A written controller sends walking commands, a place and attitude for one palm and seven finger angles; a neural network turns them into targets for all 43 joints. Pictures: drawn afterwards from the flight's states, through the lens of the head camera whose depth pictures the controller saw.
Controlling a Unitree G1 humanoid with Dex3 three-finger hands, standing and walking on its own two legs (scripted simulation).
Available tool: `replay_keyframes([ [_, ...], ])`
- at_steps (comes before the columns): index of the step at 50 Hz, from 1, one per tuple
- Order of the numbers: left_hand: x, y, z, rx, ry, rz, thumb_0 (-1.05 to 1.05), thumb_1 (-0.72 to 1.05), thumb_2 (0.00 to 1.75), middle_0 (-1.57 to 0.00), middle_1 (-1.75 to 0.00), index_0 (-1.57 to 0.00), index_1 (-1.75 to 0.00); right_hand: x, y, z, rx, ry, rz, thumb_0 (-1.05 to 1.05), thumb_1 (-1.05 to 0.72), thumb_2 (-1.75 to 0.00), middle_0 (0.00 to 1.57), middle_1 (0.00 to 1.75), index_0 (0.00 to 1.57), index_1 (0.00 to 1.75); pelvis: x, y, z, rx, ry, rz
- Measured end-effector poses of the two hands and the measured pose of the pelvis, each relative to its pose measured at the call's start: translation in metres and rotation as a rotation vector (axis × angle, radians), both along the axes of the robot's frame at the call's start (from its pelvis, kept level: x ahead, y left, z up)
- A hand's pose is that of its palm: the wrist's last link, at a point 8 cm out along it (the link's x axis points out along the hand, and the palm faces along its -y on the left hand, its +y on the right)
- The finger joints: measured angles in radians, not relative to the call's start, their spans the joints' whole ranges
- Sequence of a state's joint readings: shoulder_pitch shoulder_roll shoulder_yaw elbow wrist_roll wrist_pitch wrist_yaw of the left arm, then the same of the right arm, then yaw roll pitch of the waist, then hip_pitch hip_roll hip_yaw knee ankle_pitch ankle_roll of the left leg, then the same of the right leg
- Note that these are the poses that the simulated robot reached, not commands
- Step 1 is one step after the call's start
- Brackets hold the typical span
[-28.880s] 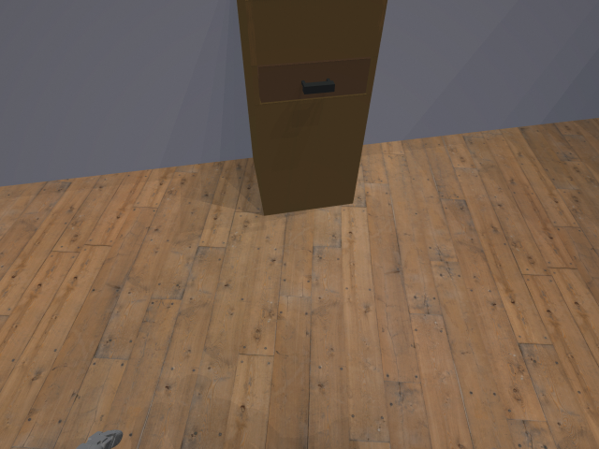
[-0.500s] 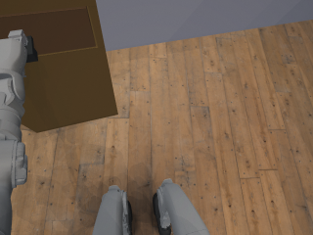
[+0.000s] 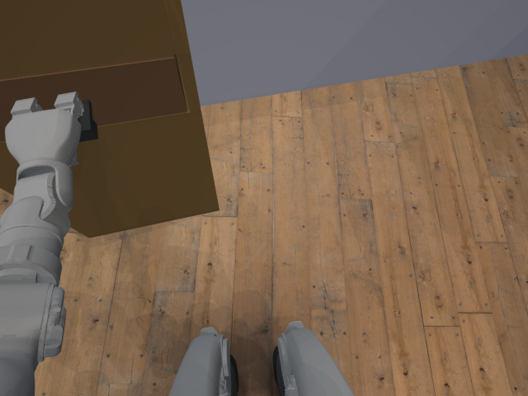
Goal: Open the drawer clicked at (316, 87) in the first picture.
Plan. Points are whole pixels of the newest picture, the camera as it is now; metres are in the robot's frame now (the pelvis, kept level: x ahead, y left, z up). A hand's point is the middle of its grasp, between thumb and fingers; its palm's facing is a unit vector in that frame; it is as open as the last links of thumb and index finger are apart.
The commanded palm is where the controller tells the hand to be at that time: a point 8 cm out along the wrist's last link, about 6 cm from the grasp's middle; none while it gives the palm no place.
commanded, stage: pull the drawer open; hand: left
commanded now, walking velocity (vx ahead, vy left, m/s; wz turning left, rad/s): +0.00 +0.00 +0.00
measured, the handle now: (57, 121) +0.53 +0.30 -0.01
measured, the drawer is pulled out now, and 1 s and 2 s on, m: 0.00 0.00 0.00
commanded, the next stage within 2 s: open the thumb to release the handle in 1.50 s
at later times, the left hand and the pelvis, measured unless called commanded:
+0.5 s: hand (66, 152) +0.49 +0.29 -0.04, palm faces -0.03 +0.00 -1.00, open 6.0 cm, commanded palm +0.49 +0.27 +0.01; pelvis -0.01 -0.01 +0.00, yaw +2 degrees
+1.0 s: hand (67, 153) +0.49 +0.29 -0.03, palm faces -0.06 -0.01 -1.00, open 6.1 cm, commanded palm +0.48 +0.26 +0.01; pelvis -0.04 -0.01 -0.02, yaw +0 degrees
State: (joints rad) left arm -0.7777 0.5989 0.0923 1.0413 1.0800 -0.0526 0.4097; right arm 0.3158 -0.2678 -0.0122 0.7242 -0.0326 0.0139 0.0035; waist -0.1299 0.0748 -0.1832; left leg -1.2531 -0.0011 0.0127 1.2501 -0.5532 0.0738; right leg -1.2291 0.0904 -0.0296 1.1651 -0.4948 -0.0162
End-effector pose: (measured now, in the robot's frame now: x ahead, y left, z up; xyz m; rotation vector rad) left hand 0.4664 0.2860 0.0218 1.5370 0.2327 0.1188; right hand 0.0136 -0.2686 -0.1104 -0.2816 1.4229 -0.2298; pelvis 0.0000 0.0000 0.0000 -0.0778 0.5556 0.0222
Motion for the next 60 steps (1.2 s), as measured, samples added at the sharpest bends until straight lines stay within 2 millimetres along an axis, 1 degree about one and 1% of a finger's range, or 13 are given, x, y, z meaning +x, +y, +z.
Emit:
replay_keyframes([
  [7,-0.001,0.000,0.000,-0.007,-0.009,-0.003,0.02,0.67,0.76,-0.30,-1.35,-0.36,-1.33,0.029,0.004,0.005,0.015,-0.005,0.006,0.00,-0.90,-0.89,0.20,0.30,0.20,0.30,0.019,0.003,0.010,0.005,-0.007,-0.006],
  [11,-0.001,0.001,0.000,-0.007,-0.013,-0.009,0.02,0.66,0.77,-0.31,-1.35,-0.37,-1.33,0.042,0.006,0.007,0.018,-0.005,0.026,0.00,-0.90,-0.89,0.20,0.30,0.20,0.30,0.026,0.005,0.014,0.007,-0.010,0.000],
  [15,0.003,0.003,-0.002,0.002,-0.034,-0.022,0.01,0.65,0.80,-0.33,-1.35,-0.39,-1.34,0.047,0.002,0.003,0.003,0.004,0.066,0.00,-0.90,-0.89,0.20,0.30,0.20,0.30,0.026,0.002,0.007,0.002,0.002,0.021],
  [20,0.003,0.002,-0.003,0.018,-0.057,-0.015,0.00,0.65,0.83,-0.35,-1.35,-0.39,-1.35,0.044,-0.006,-0.004,-0.014,-0.001,0.080,0.00,-0.90,-0.89,0.20,0.30,0.20,0.30,0.013,-0.002,-0.001,-0.002,0.002,0.037],
  [25,0.003,-0.001,-0.002,0.030,-0.039,0.015,0.02,0.65,0.80,-0.35,-1.35,-0.38,-1.35,0.022,-0.012,-0.003,-0.026,-0.005,0.059,0.00,-0.90,-0.89,0.20,0.30,0.20,0.30,-0.005,-0.007,-0.004,-0.003,-0.001,0.036],
  [32,0.002,-0.002,-0.001,0.029,-0.009,0.033,0.03,0.67,0.75,-0.33,-1.35,-0.36,-1.34,-0.031,-0.020,0.003,-0.054,0.030,0.010,0.00,-0.90,-0.89,0.20,0.30,0.20,0.30,-0.025,-0.012,-0.010,-0.006,-0.003,0.030],
  [37,0.002,-0.002,-0.001,0.028,-0.005,0.032,0.03,0.67,0.75,-0.33,-1.35,-0.36,-1.34,-0.067,-0.019,0.004,-0.065,0.076,-0.021,0.00,-0.90,-0.89,0.20,0.30,0.20,0.30,-0.034,-0.012,-0.016,-0.009,0.003,0.026],
  [41,0.003,-0.002,-0.001,0.027,-0.007,0.029,0.03,0.66,0.76,-0.34,-1.35,-0.37,-1.34,-0.085,-0.015,0.002,-0.060,0.103,-0.037,0.00,-0.90,-0.89,0.20,0.30,0.20,0.30,-0.039,-0.011,-0.019,-0.011,0.008,0.023],
  [44,0.003,-0.002,0.000,0.026,-0.007,0.027,0.03,0.66,0.76,-0.34,-1.35,-0.37,-1.34,-0.091,-0.011,-0.001,-0.051,0.107,-0.045,0.00,-0.90,-0.89,0.20,0.30,0.20,0.30,-0.040,-0.010,-0.021,-0.011,0.011,0.021],
  [47,0.002,-0.002,-0.001,0.026,-0.007,0.026,0.03,0.66,0.76,-0.34,-1.35,-0.37,-1.34,-0.090,-0.006,-0.003,-0.039,0.101,-0.051,0.00,-0.90,-0.89,0.20,0.30,0.20,0.30,-0.041,-0.009,-0.021,-0.012,0.014,0.019],
  [51,0.002,-0.002,0.000,0.023,-0.005,0.024,0.03,0.67,0.75,-0.34,-1.35,-0.37,-1.34,-0.081,-0.001,-0.004,-0.020,0.086,-0.051,0.00,-0.90,-0.89,0.20,0.30,0.20,0.30,-0.037,-0.007,-0.018,-0.012,0.013,0.013],
  [55,0.001,-0.002,0.000,0.017,-0.001,0.020,0.03,0.67,0.74,-0.33,-1.35,-0.37,-1.35,-0.063,0.003,-0.004,-0.004,0.065,-0.041,0.00,-0.90,-0.89,0.20,0.30,0.20,0.30,-0.029,-0.004,-0.012,-0.010,0.011,0.010],
  [60,-0.001,-0.001,0.000,0.009,0.005,0.012,0.03,0.67,0.73,-0.32,-1.35,-0.36,-1.34,-0.033,0.006,0.000,0.009,0.037,-0.025,0.00,-0.90,-0.89,0.20,0.30,0.20,0.30,-0.013,-0.001,-0.003,-0.007,0.004,0.006],
])
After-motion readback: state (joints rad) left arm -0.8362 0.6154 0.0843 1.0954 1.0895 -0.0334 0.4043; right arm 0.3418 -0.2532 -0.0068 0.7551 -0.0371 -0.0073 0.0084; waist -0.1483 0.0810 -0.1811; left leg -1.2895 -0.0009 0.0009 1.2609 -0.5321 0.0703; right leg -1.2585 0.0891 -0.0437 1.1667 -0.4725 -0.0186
